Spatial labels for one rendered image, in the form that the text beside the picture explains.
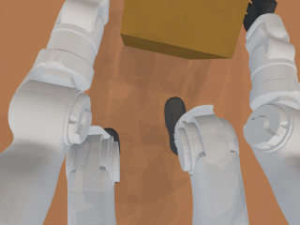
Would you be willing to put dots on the right robot thigh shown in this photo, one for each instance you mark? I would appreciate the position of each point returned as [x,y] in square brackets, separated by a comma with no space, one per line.
[218,192]

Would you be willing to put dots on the left robot forearm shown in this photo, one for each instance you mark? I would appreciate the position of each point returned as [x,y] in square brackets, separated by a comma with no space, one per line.
[73,46]

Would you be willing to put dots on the right robot forearm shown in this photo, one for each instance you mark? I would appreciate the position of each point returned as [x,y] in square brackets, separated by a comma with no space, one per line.
[273,71]

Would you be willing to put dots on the left robot shin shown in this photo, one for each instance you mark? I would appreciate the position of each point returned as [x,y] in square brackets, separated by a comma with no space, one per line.
[71,158]

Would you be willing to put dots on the robot right hand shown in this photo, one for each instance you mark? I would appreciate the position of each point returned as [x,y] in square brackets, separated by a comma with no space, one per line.
[256,9]

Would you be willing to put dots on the robot left upper arm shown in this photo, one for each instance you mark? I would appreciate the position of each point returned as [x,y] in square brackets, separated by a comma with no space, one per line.
[45,119]

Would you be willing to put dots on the robot right upper arm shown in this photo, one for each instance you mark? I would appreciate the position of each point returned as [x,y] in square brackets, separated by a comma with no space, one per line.
[273,133]

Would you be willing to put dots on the carton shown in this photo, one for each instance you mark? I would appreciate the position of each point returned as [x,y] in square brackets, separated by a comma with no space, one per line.
[189,29]

